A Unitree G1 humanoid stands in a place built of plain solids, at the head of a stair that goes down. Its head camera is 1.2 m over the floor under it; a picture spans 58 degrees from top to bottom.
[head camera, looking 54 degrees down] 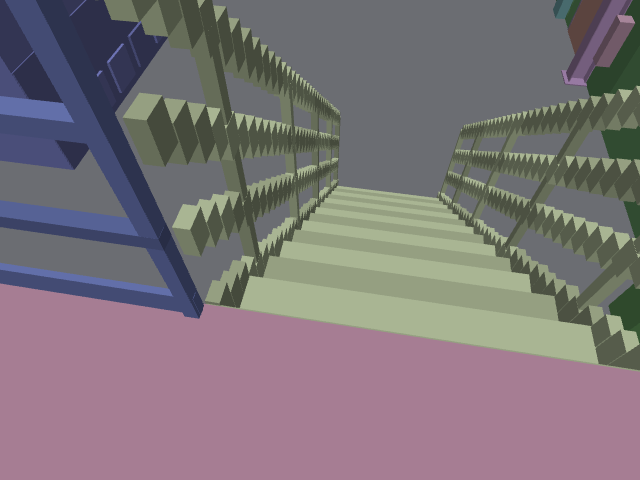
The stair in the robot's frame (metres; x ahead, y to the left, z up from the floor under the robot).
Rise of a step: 0.21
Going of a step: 0.24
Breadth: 1.33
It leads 10 degrees to the right of straight ahead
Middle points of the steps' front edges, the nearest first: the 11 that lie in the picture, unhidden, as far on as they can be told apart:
0.52 -0.30 0.00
0.75 -0.34 -0.21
0.99 -0.38 -0.41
1.22 -0.42 -0.62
1.45 -0.46 -0.83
1.69 -0.50 -1.03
1.92 -0.54 -1.24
2.15 -0.58 -1.45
2.39 -0.62 -1.66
2.62 -0.66 -1.86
2.85 -0.70 -2.07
